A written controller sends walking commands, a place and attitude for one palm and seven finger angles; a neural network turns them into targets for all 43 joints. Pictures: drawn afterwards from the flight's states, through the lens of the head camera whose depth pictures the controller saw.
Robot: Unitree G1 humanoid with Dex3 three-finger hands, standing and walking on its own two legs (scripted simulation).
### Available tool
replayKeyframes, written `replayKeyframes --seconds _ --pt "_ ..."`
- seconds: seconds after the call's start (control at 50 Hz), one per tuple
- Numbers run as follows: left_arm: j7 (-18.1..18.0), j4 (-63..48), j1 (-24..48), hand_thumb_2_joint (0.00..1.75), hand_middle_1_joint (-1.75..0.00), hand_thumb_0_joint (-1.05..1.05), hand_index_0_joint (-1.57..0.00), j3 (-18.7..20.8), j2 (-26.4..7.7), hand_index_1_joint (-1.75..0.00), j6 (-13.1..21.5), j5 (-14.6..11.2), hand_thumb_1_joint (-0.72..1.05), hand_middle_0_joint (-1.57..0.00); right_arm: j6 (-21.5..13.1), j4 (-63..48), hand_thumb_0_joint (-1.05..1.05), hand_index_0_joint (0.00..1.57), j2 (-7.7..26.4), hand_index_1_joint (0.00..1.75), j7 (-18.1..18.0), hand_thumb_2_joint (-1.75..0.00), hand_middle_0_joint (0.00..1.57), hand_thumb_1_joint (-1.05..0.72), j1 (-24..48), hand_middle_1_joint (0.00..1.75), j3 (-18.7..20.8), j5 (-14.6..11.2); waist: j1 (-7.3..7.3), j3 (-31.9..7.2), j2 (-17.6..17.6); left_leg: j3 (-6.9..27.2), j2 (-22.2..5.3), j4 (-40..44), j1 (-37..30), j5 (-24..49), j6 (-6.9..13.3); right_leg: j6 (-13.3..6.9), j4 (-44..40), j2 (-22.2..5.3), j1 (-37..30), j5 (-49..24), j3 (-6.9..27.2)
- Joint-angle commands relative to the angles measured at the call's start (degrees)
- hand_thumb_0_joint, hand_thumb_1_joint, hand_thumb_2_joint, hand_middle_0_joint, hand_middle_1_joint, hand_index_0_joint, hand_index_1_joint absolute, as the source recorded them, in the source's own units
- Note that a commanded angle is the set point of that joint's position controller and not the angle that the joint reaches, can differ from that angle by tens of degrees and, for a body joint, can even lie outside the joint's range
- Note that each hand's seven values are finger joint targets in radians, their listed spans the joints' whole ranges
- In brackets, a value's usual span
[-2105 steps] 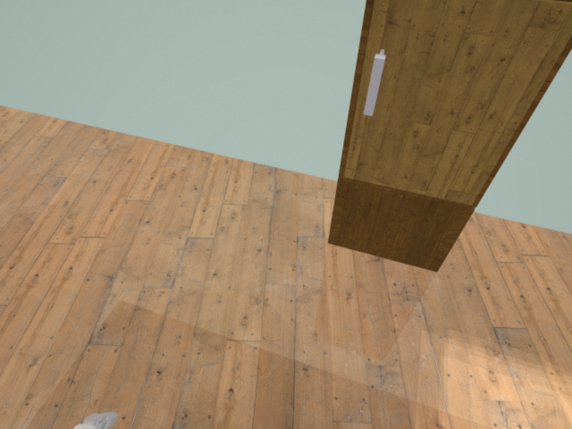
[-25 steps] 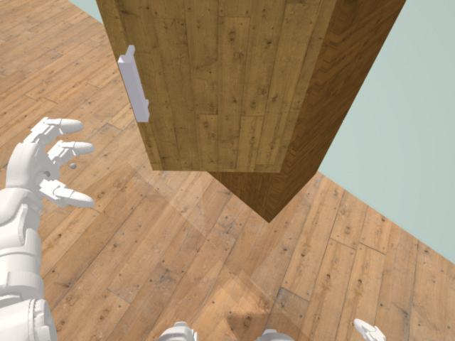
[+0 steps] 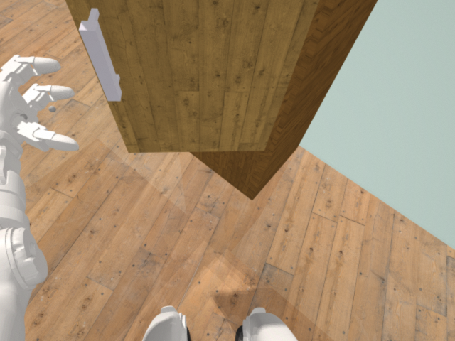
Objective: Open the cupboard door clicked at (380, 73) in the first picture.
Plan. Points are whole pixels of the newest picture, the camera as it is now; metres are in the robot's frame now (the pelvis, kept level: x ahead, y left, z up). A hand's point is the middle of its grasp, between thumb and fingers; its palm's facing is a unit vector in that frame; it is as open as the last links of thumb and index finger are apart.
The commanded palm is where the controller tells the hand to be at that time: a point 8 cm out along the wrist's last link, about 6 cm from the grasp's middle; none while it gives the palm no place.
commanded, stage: move the hooked fingers beside the handle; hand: left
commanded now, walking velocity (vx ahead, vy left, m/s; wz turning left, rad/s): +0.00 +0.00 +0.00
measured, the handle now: (105, 57) +0.62 +0.21 +0.08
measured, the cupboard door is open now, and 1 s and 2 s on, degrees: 44 44 44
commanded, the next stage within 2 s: slide the fingers in behind the handle in 1.70 s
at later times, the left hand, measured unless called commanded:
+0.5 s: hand (67, 69) +0.56 +0.25 +0.11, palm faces +0.01 -1.00 -0.01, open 14.0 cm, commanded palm +0.55 +0.30 +0.09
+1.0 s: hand (64, 67) +0.57 +0.27 +0.10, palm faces +0.02 -1.00 -0.03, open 14.0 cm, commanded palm +0.55 +0.29 +0.09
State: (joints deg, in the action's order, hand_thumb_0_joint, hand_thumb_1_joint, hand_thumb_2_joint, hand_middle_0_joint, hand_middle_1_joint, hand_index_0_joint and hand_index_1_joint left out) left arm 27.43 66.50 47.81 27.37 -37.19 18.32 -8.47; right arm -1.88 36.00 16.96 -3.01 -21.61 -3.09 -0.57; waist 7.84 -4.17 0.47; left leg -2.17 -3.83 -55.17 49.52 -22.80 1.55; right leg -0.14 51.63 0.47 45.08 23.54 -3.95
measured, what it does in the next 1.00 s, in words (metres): stands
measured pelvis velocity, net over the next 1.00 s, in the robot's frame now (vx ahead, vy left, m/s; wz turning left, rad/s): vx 0.02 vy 0.01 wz -0.03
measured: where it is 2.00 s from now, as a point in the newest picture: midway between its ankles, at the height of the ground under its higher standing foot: outside the picture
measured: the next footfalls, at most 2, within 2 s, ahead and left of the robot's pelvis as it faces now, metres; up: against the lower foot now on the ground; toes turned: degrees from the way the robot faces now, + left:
none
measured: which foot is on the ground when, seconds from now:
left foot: down 0.00-1.00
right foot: down 0.00-1.00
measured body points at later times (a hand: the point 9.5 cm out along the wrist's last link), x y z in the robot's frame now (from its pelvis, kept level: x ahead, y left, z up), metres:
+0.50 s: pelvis +0.00 +0.01 -0.01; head +0.16 +0.03 +0.41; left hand +0.55 +0.31 +0.11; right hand -0.04 -0.26 -0.10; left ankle +0.03 +0.10 -0.68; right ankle +0.01 -0.12 -0.68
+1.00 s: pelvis +0.02 +0.01 -0.01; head +0.19 +0.04 +0.41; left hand +0.56 +0.32 +0.10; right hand -0.03 -0.25 -0.10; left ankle +0.03 +0.10 -0.68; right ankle +0.01 -0.12 -0.68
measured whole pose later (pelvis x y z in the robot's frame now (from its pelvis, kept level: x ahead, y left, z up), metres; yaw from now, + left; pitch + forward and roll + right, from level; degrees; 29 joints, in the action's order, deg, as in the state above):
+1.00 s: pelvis +0.02 +0.01 -0.01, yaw -2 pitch +25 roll -6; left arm 23.8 71.3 61.0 29.1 -46.5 15.3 -2.3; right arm 5.5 34.9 15.9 -0.8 -26.1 -4.0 1.6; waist 13.1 -4.2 1.7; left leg -1.0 -5.2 -57.9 57.5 -25.3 1.9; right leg 0.5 50.6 2.1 51.3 23.9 -4.6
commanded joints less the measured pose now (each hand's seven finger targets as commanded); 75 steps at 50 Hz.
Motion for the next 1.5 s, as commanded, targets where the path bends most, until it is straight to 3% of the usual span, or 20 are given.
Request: replayKeyframes --seconds 0.0,0.14,0.26,0.34,0.46,0.52,0.6,0.7,0.76,0.78,0.9,0.98,1.02,1.06,1.12,1.2,1.3,1.34,1.46,1.48 --pt "-0.64 -11.1 25.97 0.3 -1.2 0.0 -0.3 3.3 -20.63 -1.2 3.21 0.1 -0.5 -0.3 -0.09 -3.88 0.0 0.2 10.84 0.3 -0.51 -0.9 0.2 -0.9 -9.11 0.3 4.12 0.03 0.01 -26.03 9.15 4.45 1.83 5.82 -20.74 17.87 0.31 -0.85 -5.34 2.4 -5.35 -15.19 2.24" --pt "-1.59 -7.43 30.06 0.3 -1.2 0.0 -0.3 1.73 -19.25 -1.2 3.47 0.96 -0.5 -0.3 1.53 -2.61 0.0 0.2 11.18 0.3 -0.36 -0.9 0.2 -0.9 -11.13 0.3 4.15 0.4 2.55 -24.7 8.9 5.46 1.18 5.17 -22.06 18.32 0.17 -0.81 -5.75 2.83 -0.9 -13.64 1.59" --pt "-2.61 -4.25 35.65 0.3 -1.2 0.0 -0.3 0.94 -21.77 -1.2 1.79 3.43 -0.5 -0.3 2.63 -2.3 0.0 0.2 11.49 0.3 -0.38 -0.9 0.2 -0.9 -13.0 0.3 3.56 0.83 4.22 -24.51 10.38 5.88 1.02 4.42 -20.23 17.43 0.34 -0.62 -5.54 2.76 1.43 -12.17 1.55" --pt "-3.33 -4.57 39.12 0.3 -1.2 0.0 -0.3 3.33 -26.25 -1.2 2.48 4.33 -0.5 -0.3 3.3 -2.36 0.0 0.2 11.67 0.3 -0.39 -0.9 0.2 -0.9 -14.19 0.3 3.3 1.26 4.53 -28.49 11.73 5.89 0.94 2.95 -20.3 20.09 0.41 -0.61 -4.63 2.96 0.41 -14.42 1.7" --pt "-3.96 -0.5 43.2 0.3 -1.2 0.0 -0.3 2.39 -27.79 -1.2 0.83 6.14 -0.5 -0.3 4.24 -1.94 0.0 0.2 11.94 0.3 -0.13 -0.9 0.2 -0.9 -15.81 0.3 2.67 1.66 6.49 -27.29 13.24 6.36 0.6 1.83 -19.2 20.29 0.52 -0.38 -4.58 3.18 3.07 -13.82 1.43" --pt "-3.68 1.37 45.3 0.3 -1.2 0.0 -0.3 3.06 -31.26 -1.2 -0.24 7.1 -0.5 -0.3 4.75 -1.94 0.0 0.2 12.22 0.3 -0.47 -0.9 0.2 -0.9 -16.59 0.3 2.07 1.73 7.44 -27.45 12.74 6.12 0.54 0.51 -16.75 21.34 0.9 -0.13 -4.12 3.21 2.44 -15.64 1.61" --pt "-2.81 -2.07 40.47 0.3 -1.2 0.0 -0.3 5.16 -32.58 -1.2 0.33 7.22 -0.5 -0.3 5.53 -2.63 0.0 0.2 12.1 0.3 0.01 -0.9 0.2 -0.9 -17.93 0.3 2.57 2.2 5.15 -34.17 15.71 6.47 0.33 0.25 -21.77 28.61 0.15 -0.61 -2.74 3.53 1.09 -20.08 0.94" --pt "-1.85 -4.56 39.5 0.3 -1.2 0.0 -0.3 3.97 -28.75 -1.2 -0.26 5.43 -0.5 -0.3 6.63 -2.52 0.0 0.2 11.97 0.3 0.73 -0.9 0.2 -0.9 -18.15 0.3 3.22 2.07 5.68 -32.19 14.96 6.3 0.04 0.78 -23.51 29.32 0.22 -0.41 -3.96 4.08 2.02 -20.48 0.56" --pt "-2.06 -5.98 38.57 0.3 -1.2 0.0 -0.3 6.77 -31.69 -1.2 -0.22 5.23 -0.5 -0.3 6.97 -2.61 0.0 0.2 12.05 0.3 0.82 -0.9 0.2 -0.9 -18.3 0.3 3.32 2.05 4.84 -32.61 13.92 5.94 0.27 0.97 -21.76 28.39 0.46 -0.51 -4.0 4.22 -0.52 -21.24 0.69" --pt "-2.37 -7.58 39.17 0.3 -1.2 0.0 -0.3 7.47 -32.39 -1.2 0.43 5.08 -0.5 -0.3 6.94 -2.65 0.0 0.2 12.0 0.3 0.81 -0.9 0.2 -0.9 -18.24 0.3 3.33 2.11 4.63 -33.0 15.69 6.03 0.29 0.78 -23.2 29.91 0.38 -0.76 -3.83 4.28 0.03 -21.76 0.75" --pt "-3.44 -8.46 38.51 0.3 -1.2 0.0 -0.3 3.37 -26.52 -1.2 1.22 5.46 -0.5 -0.3 7.32 -1.89 0.0 0.2 11.29 0.3 1.33 -0.9 0.2 -0.9 -17.73 0.3 3.59 2.1 5.12 -31.03 18.65 6.92 -0.12 1.18 -27.81 32.36 -0.47 -0.77 -4.58 4.39 3.75 -19.73 0.07" --pt "-2.93 -7.02 36.06 0.3 -1.2 0.0 -0.3 1.34 -21.55 -1.2 0.39 4.06 -0.5 -0.3 7.3 -1.63 0.0 0.2 11.2 0.3 1.43 -0.9 0.2 -0.9 -17.9 0.3 3.87 2.14 5.58 -29.98 16.7 7.5 -0.3 1.41 -29.66 34.62 -0.49 -0.93 -5.12 4.48 4.84 -19.73 -0.36" --pt "-2.95 -3.57 35.8 0.3 -1.2 0.0 -0.3 -0.42 -19.28 -1.2 -0.72 3.87 -0.5 -0.3 7.48 -1.52 0.0 0.2 11.08 0.3 1.46 -0.9 0.2 -0.9 -17.48 0.3 3.69 1.99 6.44 -26.54 13.7 7.3 -0.13 1.88 -26.8 31.2 -0.32 -0.63 -5.5 4.4 5.18 -18.76 -0.5" --pt "-3.7 -2.71 37.68 0.3 -1.2 0.0 -0.3 -0.28 -20.31 -1.2 -1.08 4.32 -0.5 -0.3 7.31 -1.71 0.0 0.2 11.2 0.3 1.27 -0.9 0.2 -0.9 -17.09 0.3 3.49 1.92 6.76 -24.17 12.62 7.01 0.22 2.3 -23.43 26.47 0.04 -0.63 -5.53 4.17 5.04 -16.92 -0.31" --pt "-5.47 -3.2 39.99 0.3 -1.2 0.0 -0.3 1.22 -22.88 -1.2 0.32 5.16 -0.5 -0.3 6.91 -1.91 0.0 0.2 11.14 0.3 1.09 -0.9 0.2 -0.9 -16.68 0.3 3.19 2.03 6.79 -25.28 12.73 6.7 0.42 1.5 -22.35 25.47 0.23 -0.66 -4.98 3.98 4.68 -16.89 0.35" --pt "-7.18 -7.84 42.87 0.3 -1.2 0.0 -0.3 4.21 -27.69 -1.2 3.8 6.37 -0.5 -0.3 6.33 -2.17 0.0 0.2 11.14 0.3 1.21 -0.9 0.2 -0.9 -16.46 0.3 3.25 2.41 5.69 -32.58 16.66 6.86 0.54 0.25 -24.66 27.96 -0.17 -0.76 -3.41 3.79 2.77 -18.61 0.9" --pt "-5.73 -4.93 39.84 0.3 -1.2 0.0 -0.3 5.55 -30.09 -1.2 3.01 6.28 -0.5 -0.3 6.5 -2.35 0.0 0.2 11.37 0.3 1.23 -0.9 0.2 -0.9 -16.02 0.3 2.97 2.01 5.16 -33.06 15.09 6.07 0.67 -0.07 -21.95 27.7 0.17 -0.58 -3.23 3.93 -0.74 -21.1 1.2" --pt "-4.61 -2.01 38.36 0.3 -1.2 0.0 -0.3 4.07 -28.71 -1.2 1.14 6.18 -0.5 -0.3 6.87 -2.49 0.0 0.2 11.21 0.3 1.09 -0.9 0.2 -0.9 -15.89 0.3 2.72 1.58 5.74 -29.86 13.12 5.36 0.86 0.13 -18.6 25.21 0.62 -0.28 -3.86 3.91 -1.36 -21.0 1.4" --pt "-2.21 -3.75 37.01 0.3 -1.2 0.0 -0.3 4.41 -29.27 -1.2 0.73 4.87 -0.5 -0.3 6.92 -2.55 0.0 0.2 11.53 0.3 0.6 -0.9 0.2 -0.9 -16.5 0.3 2.95 1.46 5.65 -29.63 11.56 5.27 0.78 0.8 -17.84 24.0 0.88 -0.26 -4.48 4.1 -2.15 -20.71 1.38" --pt "-1.87 -5.05 37.77 0.3 -1.2 0.0 -0.3 3.64 -27.5 -1.2 1.35 4.03 -0.5 -0.3 6.75 -2.58 0.0 0.2 11.31 0.3 0.61 -0.9 0.2 -0.9 -16.56 0.3 2.96 1.51 5.76 -30.02 12.22 5.19 0.91 0.68 -18.67 24.7 0.96 -0.47 -4.35 4.22 -2.01 -21.34 1.45"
